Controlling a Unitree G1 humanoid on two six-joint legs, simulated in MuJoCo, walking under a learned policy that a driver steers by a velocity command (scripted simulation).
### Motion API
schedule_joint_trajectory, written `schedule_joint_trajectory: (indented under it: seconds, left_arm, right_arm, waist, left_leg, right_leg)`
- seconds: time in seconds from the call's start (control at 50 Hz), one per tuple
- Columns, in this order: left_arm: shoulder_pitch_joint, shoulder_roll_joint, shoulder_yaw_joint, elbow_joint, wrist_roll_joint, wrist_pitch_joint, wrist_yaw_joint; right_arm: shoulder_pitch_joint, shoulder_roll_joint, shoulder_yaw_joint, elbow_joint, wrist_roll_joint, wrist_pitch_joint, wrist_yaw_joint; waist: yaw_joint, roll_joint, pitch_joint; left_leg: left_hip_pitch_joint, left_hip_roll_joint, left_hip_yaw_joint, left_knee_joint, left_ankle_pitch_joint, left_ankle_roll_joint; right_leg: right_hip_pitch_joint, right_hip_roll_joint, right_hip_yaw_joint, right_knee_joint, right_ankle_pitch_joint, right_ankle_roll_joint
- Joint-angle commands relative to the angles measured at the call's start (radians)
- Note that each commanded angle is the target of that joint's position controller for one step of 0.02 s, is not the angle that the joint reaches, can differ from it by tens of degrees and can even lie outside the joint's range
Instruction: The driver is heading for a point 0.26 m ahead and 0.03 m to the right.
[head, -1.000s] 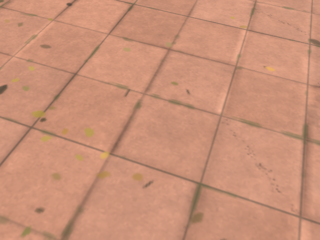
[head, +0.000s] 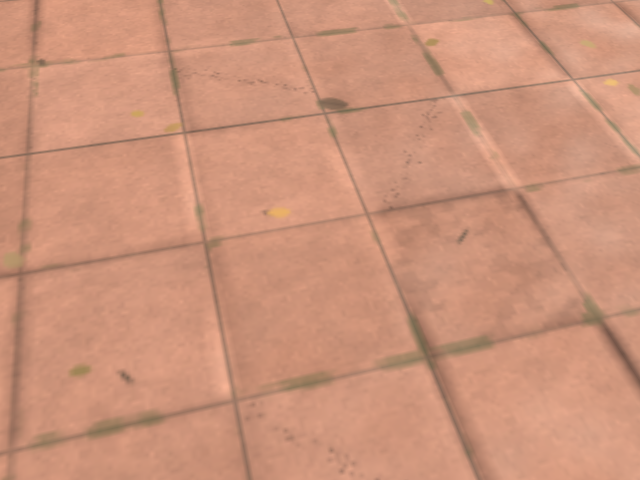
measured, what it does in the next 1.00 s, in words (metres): walks ahead: right foot, then left foot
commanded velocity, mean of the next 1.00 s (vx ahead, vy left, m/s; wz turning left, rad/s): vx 0.14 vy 0.00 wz -0.16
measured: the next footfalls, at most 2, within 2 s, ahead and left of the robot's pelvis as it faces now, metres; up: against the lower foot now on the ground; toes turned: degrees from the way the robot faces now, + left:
right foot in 0.30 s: +0.28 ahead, -0.12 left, +0.00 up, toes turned -7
left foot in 0.66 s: +0.24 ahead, +0.09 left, +0.00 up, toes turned -7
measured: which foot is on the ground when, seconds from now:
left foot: down 0.00-0.30, up 0.32-0.64, down 0.66-1.00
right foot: up 0.00-0.28, down 0.30-1.00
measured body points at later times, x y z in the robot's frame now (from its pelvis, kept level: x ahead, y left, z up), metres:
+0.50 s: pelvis +0.17 -0.04 +0.00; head +0.20 -0.06 +0.45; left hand +0.33 +0.18 -0.12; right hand +0.20 -0.29 -0.15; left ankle +0.15 +0.11 -0.69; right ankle +0.24 -0.11 -0.74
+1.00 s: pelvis +0.20 -0.01 +0.00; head +0.20 -0.01 +0.45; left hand +0.25 +0.23 -0.15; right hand +0.20 -0.25 -0.15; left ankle +0.20 +0.10 -0.74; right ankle +0.24 -0.11 -0.74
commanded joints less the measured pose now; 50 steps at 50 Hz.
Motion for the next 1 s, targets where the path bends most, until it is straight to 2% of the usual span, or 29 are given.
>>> schedule_joint_trajectory:
  seconds: [0.02, 0.04, 0.08, 0.12, 0.16, 0.2, 0.24, 0.26, 0.28, 0.3, 0.32, 0.34, 0.36, 0.38, 0.4, 0.42, 0.44, 0.48, 0.56, 0.6, 0.62, 0.64, 0.66, 0.68, 0.7, 0.72, 0.78, 0.84, 1.0]
  left_arm:
    - [0.015, 0.036, 0.005, -0.065, 0.005, 0.012, -0.020]
    - [-0.018, 0.032, 0.003, -0.077, 0.006, 0.014, -0.025]
    - [-0.076, 0.015, -0.004, -0.098, 0.008, 0.011, -0.025]
    - [-0.115, -0.014, -0.019, -0.110, 0.004, 0.004, -0.026]
    - [-0.171, -0.039, -0.034, -0.118, 0.002, -0.003, -0.031]
    - [-0.198, -0.033, -0.037, -0.121, 0.006, -0.006, -0.030]
    - [-0.177, -0.012, -0.033, -0.114, 0.013, -0.011, -0.021]
    - [-0.133, 0.002, -0.028, -0.098, 0.019, -0.019, -0.015]
    - [-0.044, 0.013, -0.022, -0.063, 0.030, -0.032, -0.008]
    - [0.026, 0.065, -0.011, -0.041, 0.044, -0.046, 0.001]
    - [0.079, 0.135, 0.001, -0.047, 0.047, -0.048, 0.013]
    - [0.096, 0.102, -0.003, -0.040, -0.027, -0.039, 0.028]
    - [0.046, 0.063, -0.012, -0.041, -0.042, -0.028, 0.035]
    - [-0.027, 0.026, -0.028, -0.039, -0.036, -0.023, 0.043]
    - [-0.079, -0.008, -0.041, -0.035, -0.027, -0.021, 0.049]
    - [-0.115, -0.020, -0.046, -0.033, -0.025, -0.019, 0.056]
    - [-0.125, -0.018, -0.047, -0.028, -0.017, -0.019, 0.056]
    - [-0.123, -0.007, -0.044, -0.012, -0.010, -0.026, 0.050]
    - [-0.118, -0.001, -0.040, 0.027, -0.005, -0.017, 0.045]
    - [-0.126, 0.004, -0.036, 0.042, -0.009, -0.004, 0.045]
    - [-0.135, 0.004, -0.036, 0.048, -0.016, 0.003, 0.047]
    - [-0.118, -0.005, -0.037, 0.060, -0.019, 0.008, 0.049]
    - [-0.101, -0.019, -0.040, 0.070, -0.019, 0.010, 0.050]
    - [-0.064, -0.033, -0.038, 0.078, -0.029, 0.012, 0.047]
    - [-0.069, -0.036, -0.038, 0.102, -0.029, 0.014, 0.045]
    - [-0.057, -0.037, -0.037, 0.117, -0.024, 0.011, 0.043]
    - [-0.027, -0.017, -0.032, 0.163, -0.017, -0.001, 0.044]
    - [-0.029, -0.031, -0.037, 0.200, -0.021, -0.006, 0.050]
    - [-0.006, -0.048, -0.046, 0.278, -0.023, -0.003, 0.062]
  right_arm:
    - [0.067, -0.107, -0.030, -0.018, 0.014, -0.034, 0.006]
    - [0.076, -0.111, -0.032, -0.011, 0.015, -0.037, 0.007]
    - [0.097, -0.107, -0.030, 0.008, 0.013, -0.038, 0.008]
    - [0.089, -0.107, -0.029, 0.020, 0.013, -0.033, 0.010]
    - [0.095, -0.114, -0.028, 0.032, 0.019, -0.028, 0.011]
    - [0.131, -0.132, -0.032, 0.054, 0.022, -0.019, 0.009]
    - [0.142, -0.150, -0.037, 0.071, 0.026, -0.007, 0.003]
    - [0.141, -0.158, -0.039, 0.077, 0.029, 0.000, -0.002]
    - [0.136, -0.159, -0.039, 0.081, 0.034, 0.008, -0.005]
    - [0.174, -0.140, -0.032, 0.073, 0.033, 0.009, -0.006]
    - [0.264, -0.032, -0.004, 0.038, 0.035, 0.011, -0.002]
    - [0.295, -0.050, -0.001, 0.072, 0.051, 0.042, -0.006]
    - [0.236, -0.086, -0.012, 0.077, 0.038, 0.061, -0.005]
    - [0.164, -0.076, -0.009, 0.065, 0.028, 0.065, -0.002]
    - [0.136, -0.064, -0.007, 0.072, 0.019, 0.068, -0.004]
    - [0.154, -0.061, -0.006, 0.083, 0.009, 0.079, -0.004]
    - [0.187, -0.056, -0.006, 0.108, 0.004, 0.090, -0.005]
    - [0.203, -0.039, -0.005, 0.130, 0.010, 0.104, -0.007]
    - [0.128, -0.028, -0.002, 0.137, 0.011, 0.121, -0.019]
    - [0.124, -0.023, -0.001, 0.150, 0.011, 0.119, -0.020]
    - [0.138, -0.014, 0.002, 0.164, 0.008, 0.114, -0.021]
    - [0.137, -0.021, 0.003, 0.168, 0.002, 0.106, -0.021]
    - [0.141, -0.043, 0.003, 0.169, -0.007, 0.093, -0.023]
    - [0.100, -0.089, -0.005, 0.165, 0.001, 0.083, -0.024]
    - [0.069, -0.061, 0.001, 0.174, 0.012, 0.074, -0.019]
    - [0.049, -0.044, 0.007, 0.179, 0.014, 0.063, -0.018]
    - [0.052, -0.040, 0.007, 0.202, 0.021, 0.050, -0.023]
    - [0.092, -0.027, 0.008, 0.231, 0.020, 0.053, -0.025]
    - [0.114, -0.010, 0.014, 0.286, 0.019, 0.053, -0.029]
  waist:
    - [-0.008, 0.156, -0.025]
    - [-0.011, 0.150, -0.020]
    - [-0.013, 0.134, 0.008]
    - [-0.010, 0.148, 0.005]
    - [-0.028, 0.168, -0.005]
    - [-0.044, 0.179, -0.022]
    - [-0.034, 0.186, -0.037]
    - [-0.014, 0.179, -0.056]
    - [0.030, 0.134, -0.098]
    - [0.046, 0.052, -0.170]
    - [0.015, -0.157, -0.327]
    - [0.040, -0.142, -0.481]
    - [0.027, -0.048, -0.381]
    - [0.008, -0.045, -0.239]
    - [-0.020, -0.025, -0.142]
    - [-0.051, -0.042, -0.107]
    - [-0.063, -0.043, -0.114]
    - [-0.071, -0.032, -0.138]
    - [-0.043, -0.068, -0.103]
    - [-0.050, -0.062, -0.073]
    - [-0.062, -0.046, -0.055]
    - [-0.062, -0.015, -0.032]
    - [-0.055, 0.025, -0.010]
    - [-0.006, 0.109, 0.035]
    - [-0.004, 0.149, 0.051]
    - [0.011, 0.163, 0.038]
    - [0.012, 0.130, 0.007]
    - [-0.010, 0.076, 0.010]
    - [-0.016, 0.051, 0.012]
  left_leg:
    - [0.131, 0.276, -0.215, -0.250, 0.185, 0.111]
    - [0.142, 0.279, -0.184, -0.261, 0.205, 0.116]
    - [0.141, 0.267, -0.107, -0.243, 0.444, 0.126]
    - [0.123, 0.226, -0.013, -0.209, 0.609, 0.113]
    - [0.101, 0.197, 0.046, -0.187, 0.657, 0.095]
    - [0.149, 0.211, 0.042, -0.146, 0.695, 0.085]
    - [0.200, 0.234, 0.022, -0.073, 0.736, 0.077]
    - [0.217, 0.234, 0.017, -0.002, 0.749, 0.069]
    - [0.207, 0.205, 0.040, 0.133, 0.699, 0.049]
    - [0.108, 0.162, 0.067, 0.293, 0.479, 0.017]
    - [-0.141, 0.067, 0.076, 0.583, -0.264, -0.016]
    - [-0.152, 0.005, -0.069, 0.708, -0.483, -0.025]
    - [-0.173, 0.036, -0.120, 0.722, -0.450, -0.031]
    - [-0.201, 0.049, -0.118, 0.683, -0.412, -0.032]
    - [-0.183, 0.068, -0.123, 0.617, -0.355, -0.039]
    - [-0.117, 0.075, -0.118, 0.555, -0.310, -0.047]
    - [-0.054, 0.057, -0.100, 0.530, -0.277, -0.049]
    - [0.001, 0.042, -0.091, 0.458, -0.259, -0.050]
    - [0.038, 0.033, -0.082, 0.281, -0.199, -0.046]
    - [0.084, 0.023, -0.070, 0.182, -0.136, -0.034]
    - [0.133, 0.018, -0.060, 0.101, -0.079, -0.023]
    - [0.167, 0.036, -0.086, 0.019, -0.046, -0.009]
    - [0.171, 0.103, -0.167, -0.054, -0.062, 0.007]
    - [0.055, 0.155, -0.244, -0.100, -0.166, 0.030]
    - [-0.091, 0.165, -0.270, -0.162, -0.262, 0.032]
    - [-0.144, 0.159, -0.266, -0.195, -0.274, 0.015]
    - [-0.074, 0.119, -0.214, -0.171, -0.160, -0.005]
    - [0.003, 0.111, -0.195, -0.140, -0.090, 0.007]
    - [0.034, 0.109, -0.185, -0.129, -0.029, 0.015]
  right_leg:
    - [-0.169, -0.071, 0.032, 0.022, 0.072, 0.016]
    - [-0.201, -0.079, 0.028, 0.010, 0.102, 0.021]
    - [-0.224, -0.067, 0.019, -0.074, 0.141, 0.038]
    - [-0.160, -0.049, -0.023, -0.231, 0.209, 0.045]
    - [-0.055, -0.029, -0.076, -0.399, 0.282, 0.040]
    - [-0.002, -0.011, -0.097, -0.485, 0.284, 0.031]
    - [0.043, 0.000, -0.091, -0.551, 0.241, 0.003]
    - [0.097, 0.012, -0.085, -0.603, 0.235, -0.015]
    - [0.211, 0.029, -0.083, -0.704, 0.316, -0.033]
    - [0.386, -0.066, -0.006, -0.716, 0.609, -0.054]
    - [0.695, -0.389, 0.291, -0.579, 1.228, -0.178]
    - [0.703, -0.460, 0.400, -0.610, 1.288, -0.305]
    - [0.593, -0.399, 0.317, -0.675, 1.096, -0.286]
    - [0.471, -0.350, 0.267, -0.735, 0.944, -0.252]
    - [0.364, -0.302, 0.216, -0.782, 0.865, -0.209]
    - [0.274, -0.264, 0.164, -0.816, 0.811, -0.176]
    - [0.227, -0.241, 0.132, -0.829, 0.785, -0.158]
    - [0.203, -0.223, 0.109, -0.846, 0.686, -0.151]
    - [0.146, -0.204, 0.135, -0.902, 0.230, -0.133]
    - [0.095, -0.195, 0.156, -0.918, 0.007, -0.112]
    - [0.054, -0.186, 0.160, -0.917, -0.082, -0.090]
    - [0.016, -0.174, 0.166, -0.918, -0.154, -0.054]
    - [0.000, -0.154, 0.163, -0.893, -0.157, -0.015]
    - [0.038, -0.082, 0.097, -0.870, -0.078, 0.011]
    - [0.184, -0.052, 0.056, -0.822, 0.050, 0.019]
    - [0.285, -0.058, 0.055, -0.792, 0.132, 0.016]
    - [0.315, -0.087, 0.076, -0.799, 0.181, 0.003]
    - [0.262, -0.093, 0.082, -0.825, 0.170, 0.006]
    - [0.279, -0.097, 0.076, -0.825, 0.217, 0.011]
